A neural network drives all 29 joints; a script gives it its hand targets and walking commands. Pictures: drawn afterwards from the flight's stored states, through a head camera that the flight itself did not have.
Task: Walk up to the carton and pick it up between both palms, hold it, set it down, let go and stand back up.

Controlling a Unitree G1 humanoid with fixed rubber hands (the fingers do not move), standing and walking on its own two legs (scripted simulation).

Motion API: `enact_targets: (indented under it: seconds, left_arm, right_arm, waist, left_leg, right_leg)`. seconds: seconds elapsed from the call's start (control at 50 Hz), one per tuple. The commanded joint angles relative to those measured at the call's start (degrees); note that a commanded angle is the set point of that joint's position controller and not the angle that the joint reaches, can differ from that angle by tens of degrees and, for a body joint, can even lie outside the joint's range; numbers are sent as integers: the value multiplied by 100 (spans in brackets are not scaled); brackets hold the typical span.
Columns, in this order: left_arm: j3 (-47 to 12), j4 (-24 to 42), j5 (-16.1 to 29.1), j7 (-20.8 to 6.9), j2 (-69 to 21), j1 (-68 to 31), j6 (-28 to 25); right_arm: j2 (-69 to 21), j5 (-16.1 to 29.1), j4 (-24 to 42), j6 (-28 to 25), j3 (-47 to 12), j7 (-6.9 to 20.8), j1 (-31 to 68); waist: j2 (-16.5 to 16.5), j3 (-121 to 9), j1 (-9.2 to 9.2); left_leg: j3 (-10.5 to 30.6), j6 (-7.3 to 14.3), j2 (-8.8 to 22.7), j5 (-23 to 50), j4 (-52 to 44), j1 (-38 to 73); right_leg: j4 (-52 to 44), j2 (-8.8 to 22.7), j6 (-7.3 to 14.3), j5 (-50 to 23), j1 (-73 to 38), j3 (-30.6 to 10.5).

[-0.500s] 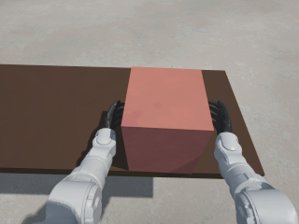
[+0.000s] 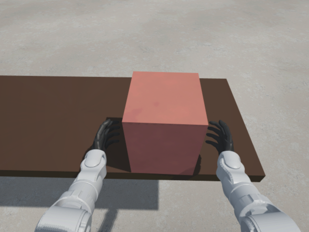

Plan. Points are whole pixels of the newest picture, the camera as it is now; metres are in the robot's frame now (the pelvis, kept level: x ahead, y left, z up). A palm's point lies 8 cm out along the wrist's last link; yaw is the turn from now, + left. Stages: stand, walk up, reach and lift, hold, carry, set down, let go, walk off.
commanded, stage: set down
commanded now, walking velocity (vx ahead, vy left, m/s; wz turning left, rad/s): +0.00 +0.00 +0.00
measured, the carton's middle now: (163, 124) +0.45 -0.01 +0.02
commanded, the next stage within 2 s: none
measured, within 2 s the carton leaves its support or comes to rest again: neither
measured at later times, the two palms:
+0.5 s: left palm (91, 174) +0.29 +0.18 +0.02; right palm (239, 175) +0.28 -0.20 +0.02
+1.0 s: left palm (76, 207) +0.21 +0.20 +0.01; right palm (251, 204) +0.21 -0.20 +0.02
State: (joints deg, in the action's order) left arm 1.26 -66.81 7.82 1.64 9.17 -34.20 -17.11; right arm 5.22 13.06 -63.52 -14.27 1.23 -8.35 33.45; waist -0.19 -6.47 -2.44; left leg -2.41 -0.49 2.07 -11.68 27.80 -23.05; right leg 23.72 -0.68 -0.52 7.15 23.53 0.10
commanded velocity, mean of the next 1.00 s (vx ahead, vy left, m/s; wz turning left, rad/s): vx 0.00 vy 0.00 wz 0.00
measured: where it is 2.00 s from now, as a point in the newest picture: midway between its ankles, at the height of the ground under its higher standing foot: outside the picture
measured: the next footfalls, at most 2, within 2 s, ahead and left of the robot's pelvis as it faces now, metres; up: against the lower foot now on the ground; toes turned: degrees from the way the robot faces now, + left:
none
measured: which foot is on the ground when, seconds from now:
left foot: down 0.00-1.00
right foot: down 0.00-1.00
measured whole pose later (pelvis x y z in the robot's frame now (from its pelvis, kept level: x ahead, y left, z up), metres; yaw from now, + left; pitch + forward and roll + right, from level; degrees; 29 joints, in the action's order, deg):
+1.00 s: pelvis +0.03 -0.01 +0.01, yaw +0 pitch -1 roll +0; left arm -1.4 -5.6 8.1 -0.4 12.0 19.1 0.0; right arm 3.4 8.9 -6.1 -4.3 0.7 -6.3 -19.1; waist 0.9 -0.3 -1.1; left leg -2.4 -0.5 1.5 -11.9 21.3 -8.2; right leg 20.9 -0.3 0.0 9.4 10.3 0.1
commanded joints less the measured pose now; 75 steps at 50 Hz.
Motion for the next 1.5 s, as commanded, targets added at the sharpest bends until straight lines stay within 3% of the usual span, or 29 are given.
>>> enact_targets:
  seconds: [0.0,0.12,0.3,0.58,0.74,0.88,1.12,1.32,1.48]
  left_arm:
    - [238,1947,-98,-139,699,-803,-70]
    - [-13,3102,68,-166,765,-110,229]
    - [-100,3943,252,-222,929,913,822]
    - [24,6332,236,-264,999,3465,1587]
    - [-64,7158,251,-176,1122,4263,1469]
    - [-241,7177,303,-193,1068,4840,1513]
    - [-90,6900,203,-194,1076,5064,1592]
    - [0,6527,-24,-209,967,5228,1511]
    - [11,6117,-184,-203,931,5141,1441]
  right_arm:
    - [419,-232,1975,-407,-340,-126,498]
    - [302,-436,3090,-257,-210,-111,-103]
    - [165,-548,3901,379,-141,-68,-1338]
    - [211,-414,6232,651,-395,45,-3768]
    - [110,-397,7084,725,-462,227,-4770]
    - [131,-520,7102,837,-311,271,-5290]
    - [194,-628,6905,861,-263,323,-5402]
    - [380,-669,6186,729,-240,441,-5523]
    - [474,-756,5610,598,-160,543,-5354]
  waist:
    - [-75,-2007,315]
    - [-17,-1492,319]
    - [113,-522,367]
    - [192,43,568]
    - [-22,268,670]
    - [-84,610,518]
    - [-50,618,607]
    - [-174,521,568]
    - [-277,578,533]
  left_leg:
    - [78,-240,-307,1121,-350,1388]
    - [66,-216,-307,835,-488,1396]
    - [3,-105,-307,-113,-920,1243]
    - [-73,-84,-377,970,-1004,1752]
    - [-52,-103,-308,731,-1118,1727]
    - [-1,-111,-210,470,-1209,1689]
    - [-78,-61,-199,537,-1207,1555]
    - [-79,-155,-217,1133,-1085,1894]
    - [-80,-204,-203,1191,-1085,1947]
  right_leg:
    - [-179,-225,47,-721,-2024,21]
    - [-290,-242,52,-380,-2136,29]
    - [-545,-54,53,602,-2167,-114]
    - [-683,-52,45,-81,-2294,-82]
    - [-811,-2,165,200,-2078,-112]
    - [-890,16,230,335,-2019,-121]
    - [-821,28,207,289,-2246,-176]
    - [-826,-49,227,-80,-2246,-137]
    - [-855,-47,267,-92,-2186,-132]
